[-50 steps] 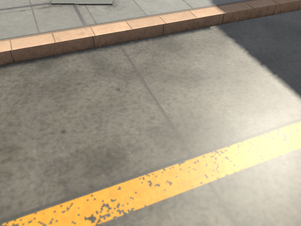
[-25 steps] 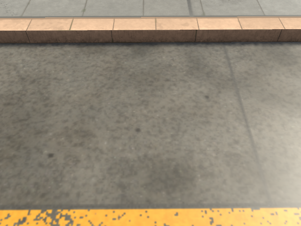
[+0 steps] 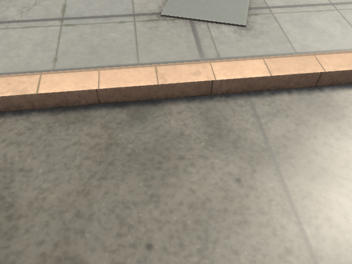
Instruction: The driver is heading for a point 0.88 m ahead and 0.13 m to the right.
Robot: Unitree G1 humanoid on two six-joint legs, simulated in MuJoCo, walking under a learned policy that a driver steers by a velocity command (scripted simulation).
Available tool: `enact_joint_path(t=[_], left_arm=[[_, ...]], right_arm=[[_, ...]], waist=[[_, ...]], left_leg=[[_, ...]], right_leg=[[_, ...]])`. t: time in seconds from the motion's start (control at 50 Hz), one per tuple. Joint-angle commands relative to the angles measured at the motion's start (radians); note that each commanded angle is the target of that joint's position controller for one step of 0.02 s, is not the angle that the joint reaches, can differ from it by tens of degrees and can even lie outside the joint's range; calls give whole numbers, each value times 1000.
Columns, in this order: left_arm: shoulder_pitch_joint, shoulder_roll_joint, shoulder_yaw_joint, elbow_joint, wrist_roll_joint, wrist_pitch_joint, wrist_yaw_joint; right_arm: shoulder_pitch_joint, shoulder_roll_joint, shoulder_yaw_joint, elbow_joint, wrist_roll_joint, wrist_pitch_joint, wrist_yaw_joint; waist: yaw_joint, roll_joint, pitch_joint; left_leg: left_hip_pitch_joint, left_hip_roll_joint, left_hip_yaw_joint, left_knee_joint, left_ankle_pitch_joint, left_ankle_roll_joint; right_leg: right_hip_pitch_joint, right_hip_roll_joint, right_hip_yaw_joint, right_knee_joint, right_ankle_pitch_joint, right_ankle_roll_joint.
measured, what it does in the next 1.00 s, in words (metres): walks ahead: right foot, then left foot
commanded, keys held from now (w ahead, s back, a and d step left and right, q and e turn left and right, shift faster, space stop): w+e+shift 0.32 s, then w+shift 0.12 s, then w+q+shift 0.22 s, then shift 0.34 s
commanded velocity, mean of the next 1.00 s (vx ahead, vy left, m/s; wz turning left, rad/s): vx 0.84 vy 0.00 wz -0.29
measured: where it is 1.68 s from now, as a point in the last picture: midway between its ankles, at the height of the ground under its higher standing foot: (214, 143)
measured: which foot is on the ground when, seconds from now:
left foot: down 0.00-0.22, up 0.24-0.64, down 0.66-1.00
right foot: up 0.00-0.20, down 0.22-0.68, up 0.70-1.00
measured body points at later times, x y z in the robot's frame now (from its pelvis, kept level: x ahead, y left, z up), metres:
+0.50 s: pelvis +0.48 -0.07 +0.00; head +0.50 -0.07 +0.45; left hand +0.55 +0.21 -0.13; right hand +0.63 -0.35 -0.06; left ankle +0.72 +0.05 -0.67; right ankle +0.37 -0.05 -0.74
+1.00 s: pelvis +0.91 -0.15 +0.00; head +0.96 -0.16 +0.45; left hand +1.16 +0.00 -0.10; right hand +0.81 -0.39 -0.13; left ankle +0.85 -0.08 -0.74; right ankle +1.06 -0.31 -0.69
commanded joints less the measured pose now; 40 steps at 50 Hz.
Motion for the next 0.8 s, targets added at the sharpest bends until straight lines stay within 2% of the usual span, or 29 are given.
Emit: enact_joint_path(t=[0.02,0.08,0.14,0.16,0.2,0.22,0.24,0.26,0.28,0.3,0.32,0.34,0.38,0.42,0.46,0.5,0.54,0.58,0.6,0.62,0.64,0.66,0.68,0.7,0.72,0.74,0.76,0.78,0.8], left_arm=[[-74,-21,-15,-88,-1,6,-21],[-177,-8,-25,-127,-4,-3,-44],[-150,31,-20,-114,-9,-4,-44],[-67,62,-10,-92,-12,-1,-36],[296,155,35,6,-10,5,-11],[395,193,64,44,-17,6,14],[282,245,78,44,-30,16,29],[213,334,94,-12,1,24,28],[193,285,94,-40,1,21,34],[172,218,78,-24,1,14,42],[148,191,69,-10,-2,1,44],[121,176,60,-19,-3,-19,51],[108,130,38,-11,-12,-53,52],[130,134,37,0,-14,-78,47],[166,119,36,17,-24,-89,39],[243,112,32,44,-37,-101,28],[253,138,34,59,-25,-110,31],[249,168,36,70,-8,-111,44],[242,190,39,74,3,-106,55],[221,208,44,74,22,-95,66],[179,214,47,65,44,-79,76],[98,219,49,45,53,-64,83],[67,125,24,17,51,-71,80],[266,18,-5,-21,-23,-92,52],[189,83,-15,-13,-3,-101,66],[84,102,-16,-30,-6,-106,63],[41,93,-22,-35,6,-104,61],[8,80,-27,-48,20,-90,57],[30,65,-33,-51,30,-69,49]], right_arm=[[-84,-19,2,-46,4,-41,3],[-52,-65,-3,-24,6,-44,-14],[-12,-153,-19,-19,7,-29,-39],[-22,-189,-28,-27,1,-13,-50],[-119,-238,-46,-62,-17,27,-59],[-141,-214,-44,-60,-18,38,-42],[-157,-39,3,-99,-37,23,-21],[-76,-45,15,-219,-5,0,-16],[-139,-94,21,-223,-20,-29,-18],[-179,-121,19,-216,-17,-40,-16],[-209,-109,24,-218,-30,-34,-19],[-186,-100,30,-209,-46,-14,-19],[-173,-73,40,-202,-55,32,-10],[-289,-45,56,-250,-47,40,4],[-386,-10,72,-276,-26,32,19],[-453,-4,73,-272,-3,31,26],[-479,-21,67,-277,8,26,24],[-456,-67,46,-260,4,22,21],[-409,-93,35,-247,2,21,20],[-306,-123,20,-215,7,23,17],[-115,-157,1,-153,15,30,9],[118,-183,-20,-77,15,39,-1],[263,-234,-38,-42,2,45,-15],[158,-295,-49,-45,-27,43,-6],[30,-211,-53,-93,-13,41,5],[-25,-155,-36,-91,-1,34,4],[-36,-103,-22,-67,0,29,7],[-25,-71,-6,-47,5,18,5],[-11,-54,5,-20,15,9,3]], waist=[[50,137,134],[48,68,147],[83,103,70],[134,138,12],[316,155,-153],[341,63,-165],[202,-198,-39],[99,-243,-244],[125,-36,-206],[83,100,-60],[36,152,9],[-2,171,30],[-43,166,62],[-10,132,104],[43,87,112],[113,84,98],[126,26,91],[102,-4,41],[64,-44,3],[1,-73,-55],[-93,-93,-135],[-224,-67,-197],[-252,96,-240],[-38,470,-327],[-67,171,-299],[-43,43,-171],[-15,-65,-81],[3,-75,-34],[33,-31,-11]], left_leg=[[-115,201,-25,-281,372,26],[-58,186,93,-307,633,-4],[107,216,123,-156,1238,-30],[148,234,115,-32,1414,-35],[63,268,67,449,1459,-12],[-89,175,66,839,940,-6],[-457,-14,16,1224,-119,-25],[-763,-54,-199,1388,-196,-52],[-829,7,-283,1300,-111,-35],[-801,54,-288,1170,-35,-33],[-736,87,-284,1079,-27,-44],[-663,116,-281,1018,-23,-56],[-561,165,-253,873,-28,-85],[-535,181,-195,670,96,-92],[-479,165,-150,436,331,-63],[-439,116,-81,284,505,-16],[-443,100,-80,187,562,30],[-422,35,-47,143,478,65],[-382,-4,-43,146,404,81],[-304,-44,-48,164,320,97],[-153,-75,-53,191,247,114],[58,-56,-70,161,208,140],[281,97,-283,224,103,188],[535,388,-1019,3,175,393],[474,360,-998,-47,218,379],[304,338,-807,-38,396,342],[129,303,-673,-41,627,305],[32,259,-568,-53,777,273],[-53,228,-490,-77,884,237]], right_leg=[[-62,-32,-9,-103,160,-5],[33,13,-119,-361,276,-47],[195,130,-222,-469,265,-92],[285,167,-233,-468,197,-103],[652,200,-153,-485,44,-159],[820,180,-59,-583,-10,-197],[864,70,163,-542,121,-230],[1103,-103,696,-775,-89,-442],[1049,-159,859,-977,-305,-410],[874,-138,803,-1025,-319,-351],[719,-98,714,-1021,-216,-318],[605,-65,612,-1009,-116,-298],[415,1,469,-1037,-41,-272],[339,58,356,-1091,77,-249],[362,111,239,-1104,249,-185],[472,102,182,-1151,427,-119],[624,51,154,-1160,538,-91],[790,16,94,-1091,834,-57],[849,-11,71,-1018,1013,-42],[889,-36,49,-893,1166,-29],[879,-50,26,-690,1264,-21],[760,-25,-28,-379,1195,-7],[490,77,-39,70,563,1],[26,268,33,404,-343,71],[-35,172,126,393,-218,32],[-12,119,122,316,-143,36],[51,93,95,227,-134,38],[81,75,91,159,-148,47],[137,64,75,78,-155,57]])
